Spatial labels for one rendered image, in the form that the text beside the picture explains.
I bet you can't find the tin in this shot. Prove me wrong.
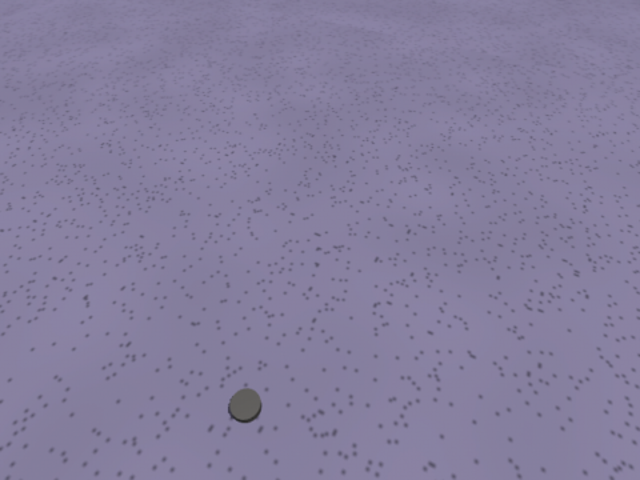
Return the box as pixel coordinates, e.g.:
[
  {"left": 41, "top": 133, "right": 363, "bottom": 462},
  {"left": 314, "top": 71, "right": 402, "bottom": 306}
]
[{"left": 230, "top": 388, "right": 262, "bottom": 423}]

